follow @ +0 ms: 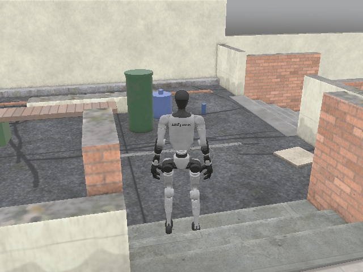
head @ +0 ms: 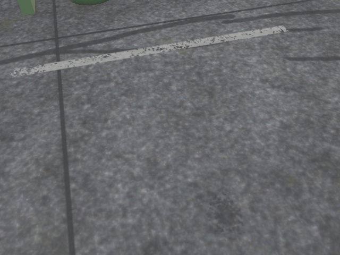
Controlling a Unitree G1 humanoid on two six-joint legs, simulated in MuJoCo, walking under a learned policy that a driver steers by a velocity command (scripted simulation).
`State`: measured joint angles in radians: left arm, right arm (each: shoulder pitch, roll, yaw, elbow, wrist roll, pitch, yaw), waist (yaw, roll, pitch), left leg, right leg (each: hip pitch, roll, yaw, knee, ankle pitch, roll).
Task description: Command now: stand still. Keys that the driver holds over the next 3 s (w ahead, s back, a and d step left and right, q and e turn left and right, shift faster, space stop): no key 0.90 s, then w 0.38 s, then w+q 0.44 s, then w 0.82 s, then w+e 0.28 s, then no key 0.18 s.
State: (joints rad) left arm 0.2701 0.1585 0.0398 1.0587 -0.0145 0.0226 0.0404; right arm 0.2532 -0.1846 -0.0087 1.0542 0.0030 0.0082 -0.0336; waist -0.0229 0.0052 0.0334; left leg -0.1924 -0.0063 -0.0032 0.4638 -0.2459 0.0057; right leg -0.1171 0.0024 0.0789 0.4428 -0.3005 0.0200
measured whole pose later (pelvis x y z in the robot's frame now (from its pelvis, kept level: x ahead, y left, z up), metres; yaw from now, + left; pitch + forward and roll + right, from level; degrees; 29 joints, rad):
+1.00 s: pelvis +0.01 +0.00 +0.00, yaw +0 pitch +0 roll +1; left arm 0.37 0.15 0.03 1.10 -0.02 0.02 0.06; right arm 0.33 -0.17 -0.01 1.08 0.02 0.01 -0.04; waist -0.02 0.00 0.00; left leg -0.22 -0.01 -0.01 0.49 -0.29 0.01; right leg -0.15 0.00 0.07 0.50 -0.36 -0.01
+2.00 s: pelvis +0.52 +0.06 -0.14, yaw +16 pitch +2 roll +3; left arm 0.07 0.24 0.03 0.77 0.00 -0.11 0.01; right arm 0.34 -0.26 -0.05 0.94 0.03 -0.08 0.00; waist -0.07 -0.03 -0.01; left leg -0.07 -0.11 -0.11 0.41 -0.36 0.05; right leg -0.55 -0.05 0.03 0.55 0.00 -0.01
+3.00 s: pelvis +1.02 +0.21 -0.12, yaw +7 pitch +1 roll +2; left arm 0.15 0.26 0.07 0.81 0.00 -0.05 0.00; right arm 0.31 -0.24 -0.06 0.96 -0.01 -0.09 0.00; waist -0.06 -0.04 0.03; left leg -0.04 -0.04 0.17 0.25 -0.23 0.04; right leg -0.65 -0.10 0.05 0.72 0.00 -0.01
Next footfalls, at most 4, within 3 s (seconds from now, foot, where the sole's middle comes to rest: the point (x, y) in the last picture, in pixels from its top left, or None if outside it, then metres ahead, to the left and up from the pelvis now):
1.60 left None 0.44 0.15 -0.90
2.04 right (175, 217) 0.74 0.00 -0.90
2.62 left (114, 173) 0.99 0.30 -0.90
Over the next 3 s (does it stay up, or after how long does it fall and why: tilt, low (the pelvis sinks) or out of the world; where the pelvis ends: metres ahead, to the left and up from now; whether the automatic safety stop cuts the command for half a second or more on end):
stays up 1.02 0.21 -0.12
